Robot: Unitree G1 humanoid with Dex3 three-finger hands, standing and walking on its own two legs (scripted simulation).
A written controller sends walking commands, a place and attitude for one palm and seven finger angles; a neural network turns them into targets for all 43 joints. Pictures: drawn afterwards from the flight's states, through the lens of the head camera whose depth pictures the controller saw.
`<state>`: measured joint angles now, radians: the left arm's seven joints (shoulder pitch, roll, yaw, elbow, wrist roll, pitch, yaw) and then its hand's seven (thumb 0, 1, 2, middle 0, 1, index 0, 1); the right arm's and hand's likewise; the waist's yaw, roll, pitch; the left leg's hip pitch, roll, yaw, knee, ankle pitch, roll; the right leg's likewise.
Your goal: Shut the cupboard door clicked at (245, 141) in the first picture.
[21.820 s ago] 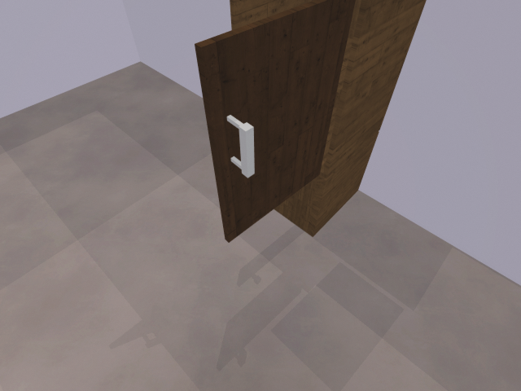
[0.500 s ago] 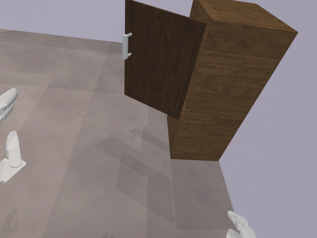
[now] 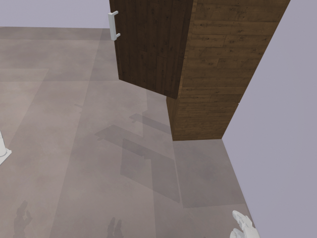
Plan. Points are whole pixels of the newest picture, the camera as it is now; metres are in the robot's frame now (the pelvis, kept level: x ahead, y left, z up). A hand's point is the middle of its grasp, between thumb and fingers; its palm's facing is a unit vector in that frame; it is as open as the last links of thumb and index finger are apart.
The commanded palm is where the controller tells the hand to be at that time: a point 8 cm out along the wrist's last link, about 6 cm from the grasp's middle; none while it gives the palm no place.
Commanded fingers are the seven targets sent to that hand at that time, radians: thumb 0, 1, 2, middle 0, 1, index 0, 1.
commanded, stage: let the arm hang, fingers relaxed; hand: left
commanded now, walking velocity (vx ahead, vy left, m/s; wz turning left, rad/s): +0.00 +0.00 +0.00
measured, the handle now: (114, 25) +1.09 +0.24 +0.05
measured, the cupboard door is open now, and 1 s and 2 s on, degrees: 59 59 59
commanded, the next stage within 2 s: look to check the result in 1.20 s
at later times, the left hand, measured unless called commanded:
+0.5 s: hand out of the picture +0.04 +0.19 -0.16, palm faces +0.11 -0.98 -0.18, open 6.8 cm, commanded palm none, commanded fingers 0.00 0.90 0.90 -0.20 -0.30 -0.20 -0.30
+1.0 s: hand out of the picture -0.01 +0.23 -0.15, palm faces +0.04 -0.98 -0.20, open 7.4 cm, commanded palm none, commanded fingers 0.00 0.90 0.90 -0.20 -0.30 -0.20 -0.30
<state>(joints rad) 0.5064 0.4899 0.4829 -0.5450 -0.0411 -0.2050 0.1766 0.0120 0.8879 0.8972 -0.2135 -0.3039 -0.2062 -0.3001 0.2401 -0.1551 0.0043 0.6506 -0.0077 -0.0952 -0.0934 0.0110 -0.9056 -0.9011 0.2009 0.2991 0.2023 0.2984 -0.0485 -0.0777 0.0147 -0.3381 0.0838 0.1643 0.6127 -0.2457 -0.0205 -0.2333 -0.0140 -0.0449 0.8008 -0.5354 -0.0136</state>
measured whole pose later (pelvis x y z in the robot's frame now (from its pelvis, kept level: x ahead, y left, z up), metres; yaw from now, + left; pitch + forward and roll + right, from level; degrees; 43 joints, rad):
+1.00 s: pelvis -0.01 +0.05 +0.02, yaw +1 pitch -3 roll +0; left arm 0.28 0.16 0.00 1.12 0.01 0.02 0.02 0.00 0.91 0.90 -0.20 -0.30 -0.19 -0.30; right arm 0.32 -0.15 0.01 1.14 -0.01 0.01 -0.03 0.00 -0.92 -0.90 0.20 0.30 0.20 0.30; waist -0.01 0.02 0.02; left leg -0.16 0.00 0.09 0.38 -0.18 0.03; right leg -0.10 -0.05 -0.08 0.39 -0.24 0.01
